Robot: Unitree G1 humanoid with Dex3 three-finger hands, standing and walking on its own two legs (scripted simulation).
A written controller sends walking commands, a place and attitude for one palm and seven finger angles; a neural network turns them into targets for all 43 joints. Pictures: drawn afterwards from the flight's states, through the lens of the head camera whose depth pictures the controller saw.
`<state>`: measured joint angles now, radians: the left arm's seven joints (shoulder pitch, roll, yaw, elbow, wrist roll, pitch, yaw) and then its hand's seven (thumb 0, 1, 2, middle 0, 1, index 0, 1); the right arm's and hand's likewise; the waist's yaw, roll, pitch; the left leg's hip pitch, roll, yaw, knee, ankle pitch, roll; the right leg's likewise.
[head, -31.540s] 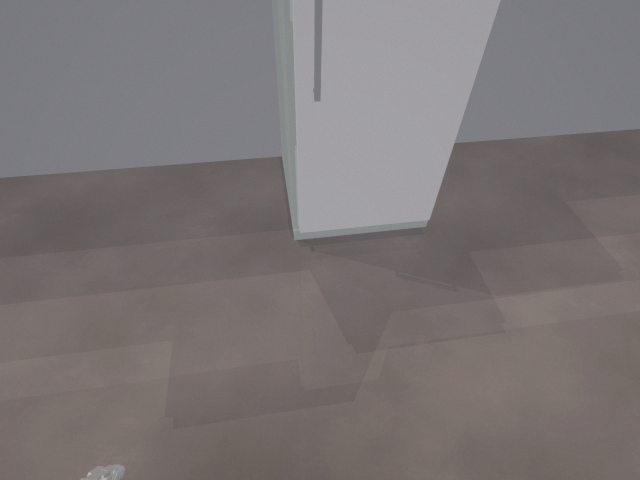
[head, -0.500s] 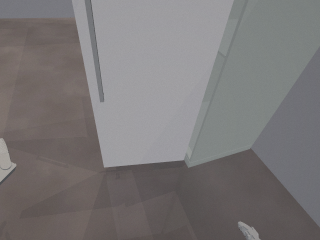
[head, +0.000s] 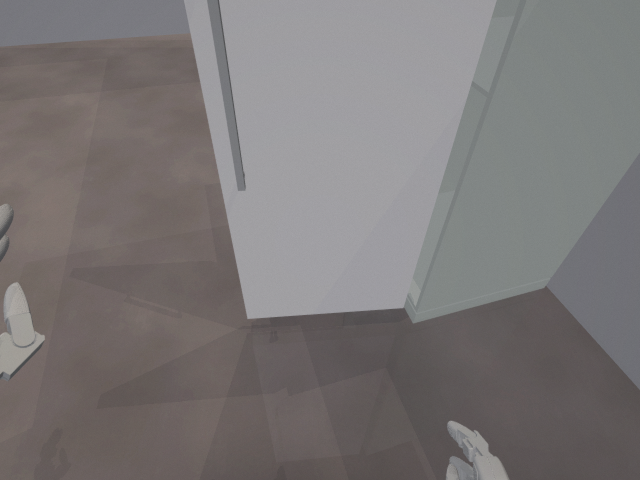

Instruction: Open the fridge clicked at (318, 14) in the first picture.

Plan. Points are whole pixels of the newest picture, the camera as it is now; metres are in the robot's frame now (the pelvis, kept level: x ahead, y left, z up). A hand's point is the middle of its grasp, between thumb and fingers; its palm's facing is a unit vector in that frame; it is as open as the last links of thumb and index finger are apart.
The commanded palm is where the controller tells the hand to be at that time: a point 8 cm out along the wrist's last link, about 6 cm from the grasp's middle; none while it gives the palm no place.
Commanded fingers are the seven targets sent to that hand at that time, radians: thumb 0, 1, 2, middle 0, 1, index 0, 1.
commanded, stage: stop stepping back and stand still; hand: left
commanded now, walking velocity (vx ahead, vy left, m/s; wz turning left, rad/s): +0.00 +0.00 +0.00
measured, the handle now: (227, 83) +0.74 +0.23 +0.16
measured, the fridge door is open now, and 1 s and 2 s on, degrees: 78 78 78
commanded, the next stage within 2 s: let the arm hang, fingers relaxed in 0.42 s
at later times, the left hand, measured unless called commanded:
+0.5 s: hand (39, 310) +0.22 +0.29 +0.16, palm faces +0.44 -0.77 -0.46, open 7.4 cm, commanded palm none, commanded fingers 0.00 0.90 0.90 -0.20 -0.30 -0.20 -0.30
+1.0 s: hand out of the picture -0.02 +0.23 -0.17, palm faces +0.05 -0.98 -0.19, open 7.2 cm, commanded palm none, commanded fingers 0.00 0.90 0.90 -0.20 -0.30 -0.20 -0.30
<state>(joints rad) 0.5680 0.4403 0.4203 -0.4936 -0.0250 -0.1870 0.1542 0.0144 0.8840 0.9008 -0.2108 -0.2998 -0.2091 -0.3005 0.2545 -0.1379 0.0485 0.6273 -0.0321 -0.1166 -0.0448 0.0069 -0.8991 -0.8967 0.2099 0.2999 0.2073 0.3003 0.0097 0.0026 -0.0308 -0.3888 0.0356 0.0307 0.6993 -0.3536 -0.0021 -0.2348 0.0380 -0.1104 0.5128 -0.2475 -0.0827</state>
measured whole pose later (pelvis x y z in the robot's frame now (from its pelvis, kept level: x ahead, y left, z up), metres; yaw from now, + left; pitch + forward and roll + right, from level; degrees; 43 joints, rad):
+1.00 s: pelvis +0.01 +0.03 +0.01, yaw +3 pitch -1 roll -1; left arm 0.30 0.23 0.00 1.09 0.01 0.02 0.00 0.01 0.94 0.90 -0.21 -0.30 -0.20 -0.30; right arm 0.26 -0.23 0.01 1.07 -0.03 0.03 -0.01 0.00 -0.91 -0.90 0.20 0.30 0.20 0.30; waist 0.01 -0.03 0.07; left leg -0.30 0.02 0.04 0.48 -0.17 0.03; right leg -0.17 -0.01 -0.14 0.43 -0.25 -0.02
